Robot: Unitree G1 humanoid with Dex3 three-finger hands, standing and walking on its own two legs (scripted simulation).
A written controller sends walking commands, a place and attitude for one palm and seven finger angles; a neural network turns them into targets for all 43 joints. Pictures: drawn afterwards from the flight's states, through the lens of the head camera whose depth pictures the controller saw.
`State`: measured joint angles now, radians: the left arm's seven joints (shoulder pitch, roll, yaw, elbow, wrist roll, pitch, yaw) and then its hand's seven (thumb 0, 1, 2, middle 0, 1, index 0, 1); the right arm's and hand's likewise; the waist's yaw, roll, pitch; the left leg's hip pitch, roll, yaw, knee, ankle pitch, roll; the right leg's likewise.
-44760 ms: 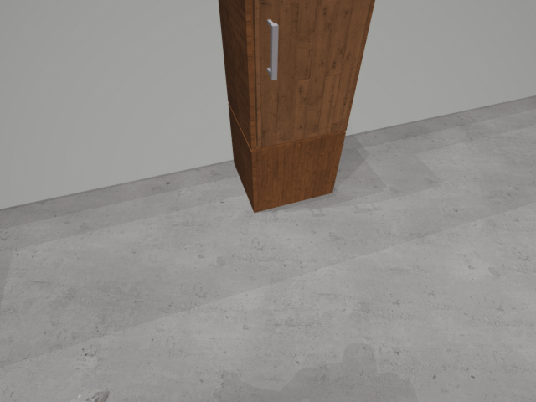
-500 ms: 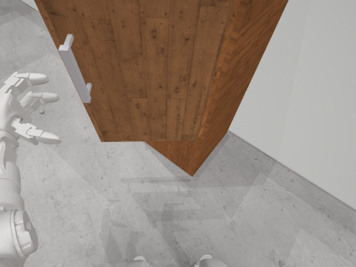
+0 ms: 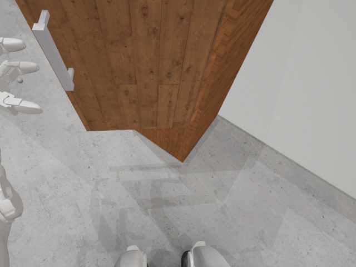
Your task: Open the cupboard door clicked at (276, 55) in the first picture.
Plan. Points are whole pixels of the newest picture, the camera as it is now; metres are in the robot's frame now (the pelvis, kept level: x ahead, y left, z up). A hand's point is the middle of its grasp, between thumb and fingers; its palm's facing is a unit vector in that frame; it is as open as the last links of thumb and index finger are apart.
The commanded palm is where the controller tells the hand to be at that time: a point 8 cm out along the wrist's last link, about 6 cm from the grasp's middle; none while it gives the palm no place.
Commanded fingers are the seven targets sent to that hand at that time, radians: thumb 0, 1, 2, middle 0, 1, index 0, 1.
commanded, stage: move the hooked fingers beside the handle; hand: left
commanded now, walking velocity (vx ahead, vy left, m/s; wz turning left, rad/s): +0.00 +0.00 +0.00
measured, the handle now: (58, 55) +0.55 +0.24 +0.09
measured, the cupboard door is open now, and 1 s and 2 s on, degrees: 41 41 41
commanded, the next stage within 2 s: slide the fingers in behind the handle in 1.26 s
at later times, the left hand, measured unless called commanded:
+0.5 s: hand (24, 70) +0.50 +0.30 +0.09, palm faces +0.06 -1.00 -0.01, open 13.9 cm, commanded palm +0.48 +0.34 +0.09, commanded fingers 0.00 -0.50 0.30 -0.30 -1.20 -0.30 -1.20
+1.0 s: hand (25, 71) +0.50 +0.29 +0.09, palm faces +0.06 -1.00 -0.01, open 13.9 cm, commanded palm +0.48 +0.34 +0.09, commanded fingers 0.00 -0.50 0.30 -0.30 -1.20 -0.30 -1.20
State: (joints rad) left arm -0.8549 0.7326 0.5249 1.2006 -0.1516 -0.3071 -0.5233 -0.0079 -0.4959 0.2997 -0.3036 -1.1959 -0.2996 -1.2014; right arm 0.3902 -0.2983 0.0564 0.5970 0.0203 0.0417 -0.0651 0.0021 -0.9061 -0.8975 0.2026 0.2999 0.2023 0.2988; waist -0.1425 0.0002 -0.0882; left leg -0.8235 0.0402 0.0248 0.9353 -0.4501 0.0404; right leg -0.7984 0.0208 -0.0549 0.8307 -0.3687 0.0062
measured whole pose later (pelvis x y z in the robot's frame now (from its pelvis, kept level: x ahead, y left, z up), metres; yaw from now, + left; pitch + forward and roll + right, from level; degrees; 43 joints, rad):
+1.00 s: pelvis +0.01 +0.00 -0.01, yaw -1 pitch +22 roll -4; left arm -0.92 0.80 0.55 1.24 -0.11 -0.31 -0.50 -0.01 -0.49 0.30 -0.30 -1.20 -0.30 -1.20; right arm 0.38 -0.29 0.07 0.56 0.01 0.08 -0.05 0.00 -0.91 -0.90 0.20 0.30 0.20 0.30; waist -0.17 0.01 -0.09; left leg -0.88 0.06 0.01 0.97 -0.47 0.04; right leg -0.85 0.04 -0.06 0.85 -0.38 0.00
